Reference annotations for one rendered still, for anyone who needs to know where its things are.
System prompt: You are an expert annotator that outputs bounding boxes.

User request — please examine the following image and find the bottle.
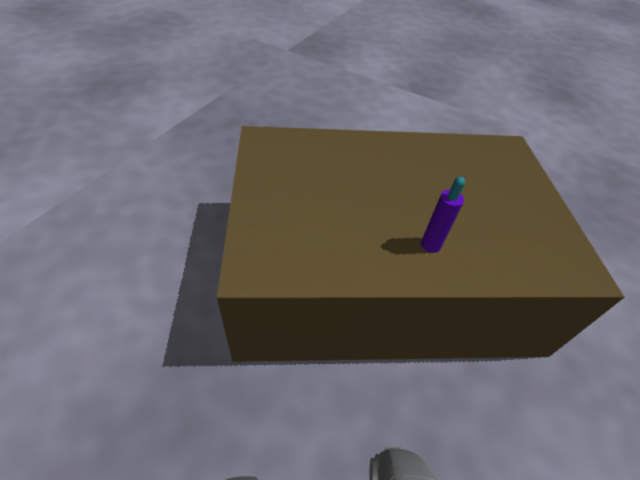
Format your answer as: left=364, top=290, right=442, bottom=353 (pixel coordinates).
left=421, top=177, right=465, bottom=253

